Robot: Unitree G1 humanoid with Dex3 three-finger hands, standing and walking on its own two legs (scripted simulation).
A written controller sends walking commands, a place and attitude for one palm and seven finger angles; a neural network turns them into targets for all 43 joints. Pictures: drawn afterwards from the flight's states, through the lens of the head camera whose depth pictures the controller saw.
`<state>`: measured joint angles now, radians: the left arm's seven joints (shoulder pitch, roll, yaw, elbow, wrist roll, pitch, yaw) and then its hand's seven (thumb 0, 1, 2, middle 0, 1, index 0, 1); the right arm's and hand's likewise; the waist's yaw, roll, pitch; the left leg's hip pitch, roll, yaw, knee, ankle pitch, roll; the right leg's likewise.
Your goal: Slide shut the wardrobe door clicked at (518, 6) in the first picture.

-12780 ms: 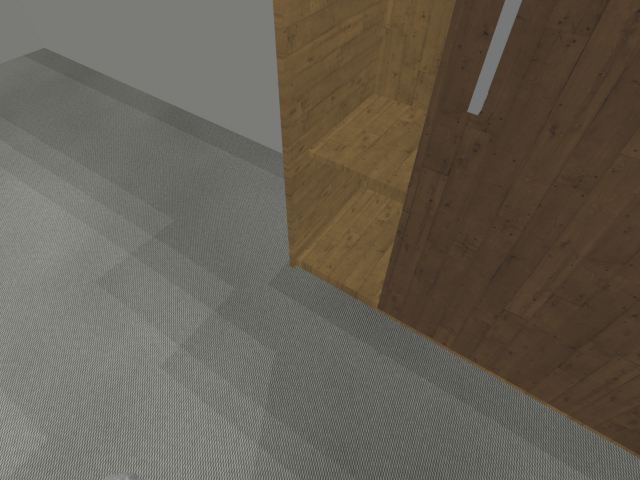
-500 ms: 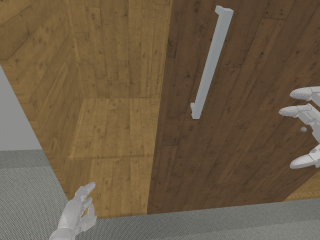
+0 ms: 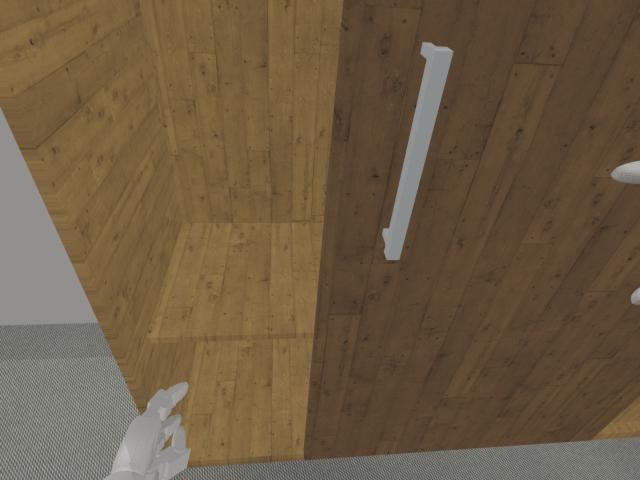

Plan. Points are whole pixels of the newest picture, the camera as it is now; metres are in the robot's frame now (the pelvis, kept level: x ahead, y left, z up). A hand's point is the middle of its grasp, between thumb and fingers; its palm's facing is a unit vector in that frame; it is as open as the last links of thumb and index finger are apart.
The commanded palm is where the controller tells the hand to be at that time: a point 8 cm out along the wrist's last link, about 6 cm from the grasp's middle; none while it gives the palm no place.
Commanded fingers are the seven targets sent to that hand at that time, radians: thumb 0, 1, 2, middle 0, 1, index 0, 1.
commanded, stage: raise the hand with hooked fingers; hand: right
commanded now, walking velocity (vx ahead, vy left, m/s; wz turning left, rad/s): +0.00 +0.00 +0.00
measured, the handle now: (407, 164) +0.43 -0.10 +0.25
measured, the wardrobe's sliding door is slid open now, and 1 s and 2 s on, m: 0.37 0.37 0.36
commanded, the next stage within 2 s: move the hooked fingers beside the handle in 0.10 s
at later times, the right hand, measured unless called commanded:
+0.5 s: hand out of the picture +0.27 -0.29 +0.27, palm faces +0.10 +0.98 -0.18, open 14.0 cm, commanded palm +0.24 -0.31 +0.27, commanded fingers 0.00 0.50 -0.30 0.30 1.20 0.30 1.20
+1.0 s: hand (519, 250) +0.30 -0.20 +0.22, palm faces -0.11 +0.99 -0.13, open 14.0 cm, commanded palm +0.28 -0.27 +0.27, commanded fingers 0.00 0.50 -0.30 0.30 1.20 0.30 1.20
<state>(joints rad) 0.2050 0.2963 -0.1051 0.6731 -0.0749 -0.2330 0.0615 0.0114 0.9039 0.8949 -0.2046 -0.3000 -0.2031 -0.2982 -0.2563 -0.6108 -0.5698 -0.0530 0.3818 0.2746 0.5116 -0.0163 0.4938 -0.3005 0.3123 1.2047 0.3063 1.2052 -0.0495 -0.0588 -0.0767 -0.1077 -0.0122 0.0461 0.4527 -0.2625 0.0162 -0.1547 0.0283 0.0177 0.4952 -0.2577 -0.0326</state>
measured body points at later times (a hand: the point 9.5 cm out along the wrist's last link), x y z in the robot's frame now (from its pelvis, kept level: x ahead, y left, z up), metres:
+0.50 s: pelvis -0.01 +0.00 +0.00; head -0.05 +0.03 +0.45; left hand +0.20 +0.21 -0.07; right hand +0.26 -0.35 +0.28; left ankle +0.00 +0.11 -0.74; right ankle +0.01 -0.10 -0.74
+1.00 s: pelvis -0.01 +0.02 +0.00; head -0.03 +0.05 +0.45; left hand +0.18 +0.26 -0.08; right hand +0.30 -0.25 +0.23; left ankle +0.00 +0.11 -0.74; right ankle +0.01 -0.10 -0.74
